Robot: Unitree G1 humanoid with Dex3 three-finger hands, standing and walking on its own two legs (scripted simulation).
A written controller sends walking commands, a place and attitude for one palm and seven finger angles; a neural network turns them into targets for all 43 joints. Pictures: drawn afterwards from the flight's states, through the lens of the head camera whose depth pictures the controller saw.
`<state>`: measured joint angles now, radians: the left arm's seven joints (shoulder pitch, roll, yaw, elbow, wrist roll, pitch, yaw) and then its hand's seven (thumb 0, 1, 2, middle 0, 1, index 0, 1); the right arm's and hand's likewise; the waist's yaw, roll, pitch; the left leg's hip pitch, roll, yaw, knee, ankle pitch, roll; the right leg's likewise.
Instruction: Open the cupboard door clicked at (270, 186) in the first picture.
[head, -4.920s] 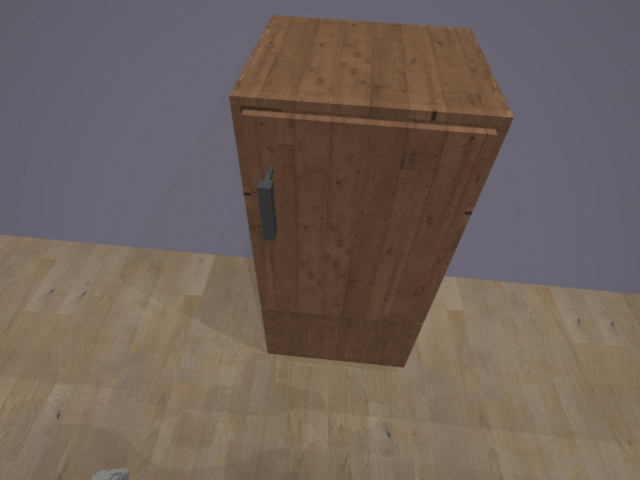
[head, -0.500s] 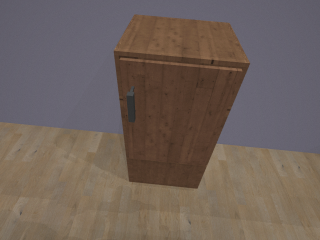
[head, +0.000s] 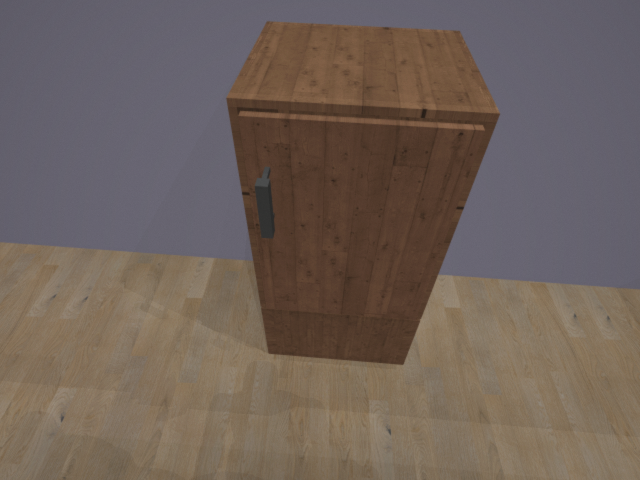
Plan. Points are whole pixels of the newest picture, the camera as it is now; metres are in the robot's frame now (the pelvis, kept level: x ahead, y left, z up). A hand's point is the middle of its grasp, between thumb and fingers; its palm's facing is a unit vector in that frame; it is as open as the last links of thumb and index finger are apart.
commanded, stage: look again from close up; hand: left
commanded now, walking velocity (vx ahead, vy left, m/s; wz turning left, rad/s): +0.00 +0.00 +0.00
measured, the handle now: (267, 202) +0.61 +0.14 -0.03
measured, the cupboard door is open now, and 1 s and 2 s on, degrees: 0 0 0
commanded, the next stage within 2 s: shuffle to correct the standing spot in 0.42 s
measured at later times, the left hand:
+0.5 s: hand out of the picture +0.01 +0.16 -0.17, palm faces +0.02 -0.98 -0.18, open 7.3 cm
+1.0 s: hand out of the picture +0.03 +0.11 -0.17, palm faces +0.05 -0.98 -0.17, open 7.3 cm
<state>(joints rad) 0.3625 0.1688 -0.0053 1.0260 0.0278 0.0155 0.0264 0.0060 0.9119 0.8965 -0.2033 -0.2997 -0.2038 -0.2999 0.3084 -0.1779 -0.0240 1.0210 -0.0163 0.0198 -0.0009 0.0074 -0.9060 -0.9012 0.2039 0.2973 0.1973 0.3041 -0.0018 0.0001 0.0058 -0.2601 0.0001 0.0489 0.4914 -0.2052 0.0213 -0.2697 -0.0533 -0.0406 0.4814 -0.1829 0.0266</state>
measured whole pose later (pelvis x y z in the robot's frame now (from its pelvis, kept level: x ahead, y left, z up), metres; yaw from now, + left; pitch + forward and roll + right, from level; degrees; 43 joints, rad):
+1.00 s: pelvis +0.07 -0.04 +0.00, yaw +0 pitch +1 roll +0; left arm 0.39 0.10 0.00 1.09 0.02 -0.02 0.04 0.00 0.91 0.90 -0.20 -0.30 -0.20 -0.30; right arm 0.32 -0.14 -0.02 1.11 -0.01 0.00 -0.03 0.01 -0.91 -0.90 0.20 0.30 0.19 0.30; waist 0.00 0.02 0.01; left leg -0.18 0.06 0.03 0.48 -0.31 -0.04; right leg -0.20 0.00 -0.06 0.50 -0.30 -0.03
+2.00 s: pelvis +0.04 +0.00 +0.00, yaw +1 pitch -1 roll +0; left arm 0.33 0.14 -0.01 1.08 0.02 0.00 0.03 0.01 0.91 0.90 -0.20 -0.30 -0.20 -0.30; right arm 0.34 -0.14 0.00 1.05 -0.02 0.00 -0.02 0.02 -0.92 -0.90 0.20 0.30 0.20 0.30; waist -0.01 0.01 0.00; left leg -0.27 0.00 0.08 0.54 -0.26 0.04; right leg -0.24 -0.06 -0.07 0.53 -0.27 0.03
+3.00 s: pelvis +0.02 -0.04 -0.11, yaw +4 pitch +14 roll -3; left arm 0.51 0.25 0.25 0.00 -0.32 -0.56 -0.38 0.02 0.43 0.69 -0.24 -0.61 -0.24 -0.61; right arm 0.15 -0.24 -0.06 0.52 0.02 -0.24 -0.03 0.01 -0.90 -0.90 0.20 0.30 0.20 0.30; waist 0.06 -0.01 -0.14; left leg -0.97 0.05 -0.07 1.27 -0.55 -0.03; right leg -0.89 0.00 -0.14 1.22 -0.58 -0.05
